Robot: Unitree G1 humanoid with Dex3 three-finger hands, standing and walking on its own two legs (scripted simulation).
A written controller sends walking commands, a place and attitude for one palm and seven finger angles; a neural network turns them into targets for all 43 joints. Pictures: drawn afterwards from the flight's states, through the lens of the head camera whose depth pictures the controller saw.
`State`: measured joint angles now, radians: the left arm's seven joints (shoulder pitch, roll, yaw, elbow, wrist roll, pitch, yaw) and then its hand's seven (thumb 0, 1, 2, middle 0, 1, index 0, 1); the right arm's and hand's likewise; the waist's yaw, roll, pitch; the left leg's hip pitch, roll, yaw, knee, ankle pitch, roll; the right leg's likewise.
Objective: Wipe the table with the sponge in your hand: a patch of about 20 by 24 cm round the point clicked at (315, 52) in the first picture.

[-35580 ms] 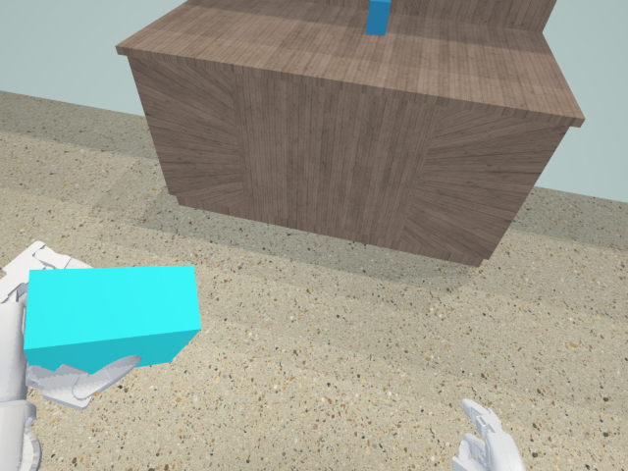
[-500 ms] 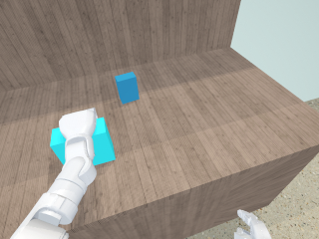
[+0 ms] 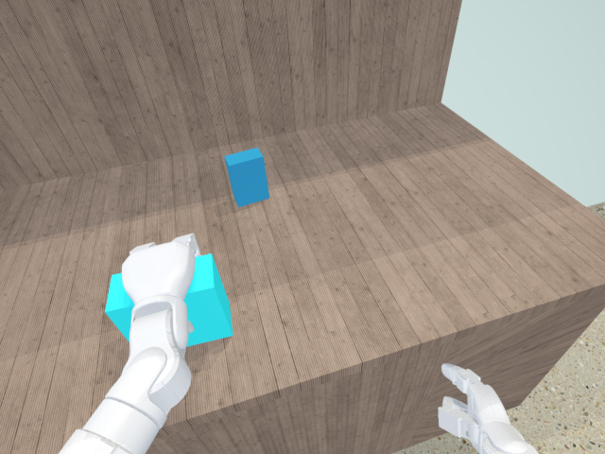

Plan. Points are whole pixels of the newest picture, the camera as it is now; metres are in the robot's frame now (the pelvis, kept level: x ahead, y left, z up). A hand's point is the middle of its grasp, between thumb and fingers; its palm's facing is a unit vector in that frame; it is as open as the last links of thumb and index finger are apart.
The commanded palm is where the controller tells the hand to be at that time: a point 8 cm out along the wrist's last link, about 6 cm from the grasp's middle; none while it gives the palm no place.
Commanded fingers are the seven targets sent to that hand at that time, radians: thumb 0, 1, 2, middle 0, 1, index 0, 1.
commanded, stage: wipe back along the middle lane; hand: left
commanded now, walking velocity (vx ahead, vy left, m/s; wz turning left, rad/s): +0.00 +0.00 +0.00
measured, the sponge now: (180, 315) +0.30 +0.23 +0.02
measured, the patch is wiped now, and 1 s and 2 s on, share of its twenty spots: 0.80 1.00 1.00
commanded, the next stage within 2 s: slide across to the third lane in 0.22 s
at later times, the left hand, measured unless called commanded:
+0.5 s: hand (183, 313) +0.27 +0.20 +0.07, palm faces +0.06 -0.05 -1.00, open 10.5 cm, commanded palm +0.24 +0.17 +0.12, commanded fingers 0.00 0.10 1.30 -1.20 -1.60 -1.20 -1.60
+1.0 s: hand (223, 300) +0.30 +0.15 +0.07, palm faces +0.06 -0.05 -1.00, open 10.5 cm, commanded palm +0.26 +0.12 +0.12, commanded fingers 0.00 0.10 1.30 -1.20 -1.60 -1.20 -1.60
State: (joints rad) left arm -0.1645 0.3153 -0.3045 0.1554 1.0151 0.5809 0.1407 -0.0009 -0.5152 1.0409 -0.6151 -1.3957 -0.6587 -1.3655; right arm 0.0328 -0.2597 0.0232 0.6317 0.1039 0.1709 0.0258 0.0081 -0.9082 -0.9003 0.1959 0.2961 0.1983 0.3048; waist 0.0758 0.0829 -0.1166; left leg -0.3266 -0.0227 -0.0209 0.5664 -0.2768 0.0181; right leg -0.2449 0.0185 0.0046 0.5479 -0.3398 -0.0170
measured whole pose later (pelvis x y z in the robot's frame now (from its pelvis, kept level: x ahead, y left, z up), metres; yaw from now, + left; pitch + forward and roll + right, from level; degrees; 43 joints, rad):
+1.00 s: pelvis -0.03 -0.02 +0.00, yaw +1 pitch +0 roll +1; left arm -0.32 0.20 -0.45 0.31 1.00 0.62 0.15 -0.01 -0.54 1.04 -0.65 -1.36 -0.71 -1.31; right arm 0.00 -0.23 0.02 0.70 0.10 0.11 0.03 0.01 -0.91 -0.90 0.20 0.30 0.20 0.30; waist 0.10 0.09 -0.10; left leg -0.33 -0.01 -0.05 0.57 -0.24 -0.01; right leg -0.27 0.03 -0.02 0.60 -0.34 -0.05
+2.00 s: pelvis -0.05 -0.04 -0.01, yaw +0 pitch +6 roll +1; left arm -0.78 0.21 -0.22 1.00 0.98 0.47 0.23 0.02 -0.58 1.05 -0.72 -1.30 -0.77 -1.26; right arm 0.16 -0.25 0.00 0.75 0.09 0.14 -0.05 0.01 -0.91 -0.90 0.20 0.30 0.20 0.30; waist -0.02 0.06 -0.15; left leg -0.51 0.02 -0.04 0.61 -0.22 0.00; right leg -0.46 0.06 -0.02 0.66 -0.30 -0.07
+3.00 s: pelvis -0.03 +0.01 -0.01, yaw -3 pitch +14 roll -2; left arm -0.98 0.30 -0.16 1.19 1.03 0.44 0.26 0.03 -0.57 1.05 -0.70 -1.32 -0.75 -1.30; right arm 0.28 -0.24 -0.03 0.76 0.06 0.12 0.00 0.00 -0.91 -0.90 0.20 0.30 0.20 0.30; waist -0.08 0.06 -0.18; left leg -0.65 0.01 0.00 0.66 -0.26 0.02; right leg -0.56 0.05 0.03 0.60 -0.29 -0.01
